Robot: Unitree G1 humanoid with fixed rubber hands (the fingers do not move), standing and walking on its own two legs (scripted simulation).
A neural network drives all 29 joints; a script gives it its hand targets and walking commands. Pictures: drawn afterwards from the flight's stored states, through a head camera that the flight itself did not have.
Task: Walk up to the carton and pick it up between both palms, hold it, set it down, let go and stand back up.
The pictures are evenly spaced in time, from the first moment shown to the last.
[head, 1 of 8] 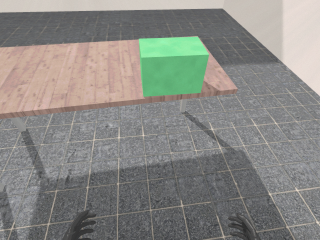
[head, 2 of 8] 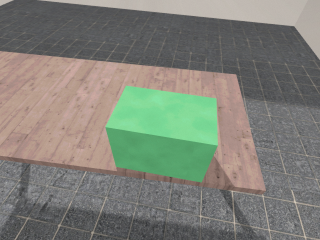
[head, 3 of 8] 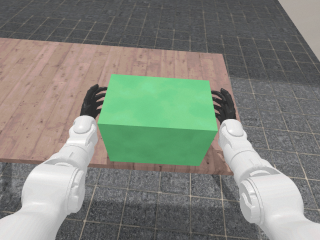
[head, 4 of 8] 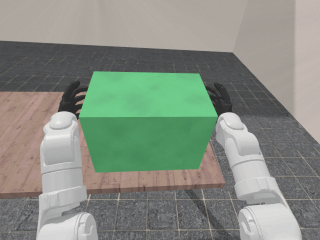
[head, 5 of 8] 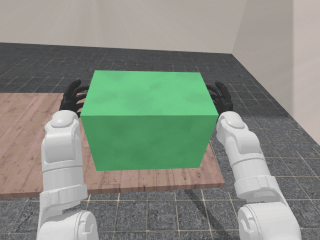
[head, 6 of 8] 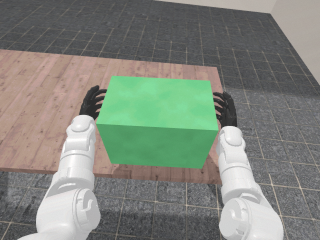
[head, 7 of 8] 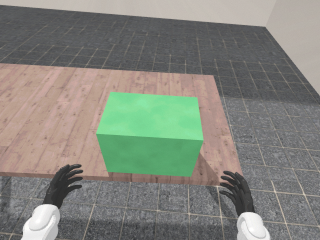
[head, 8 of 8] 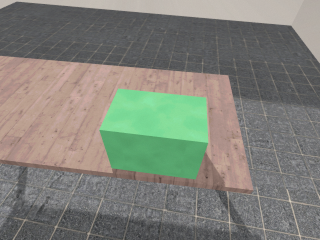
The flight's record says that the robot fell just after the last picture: no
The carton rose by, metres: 0.18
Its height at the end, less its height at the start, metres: +0.00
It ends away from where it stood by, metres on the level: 0.02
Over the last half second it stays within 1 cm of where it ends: yes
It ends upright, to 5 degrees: yes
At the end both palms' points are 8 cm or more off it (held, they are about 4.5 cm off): yes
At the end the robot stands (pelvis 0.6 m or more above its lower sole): yes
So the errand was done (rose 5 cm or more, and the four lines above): yes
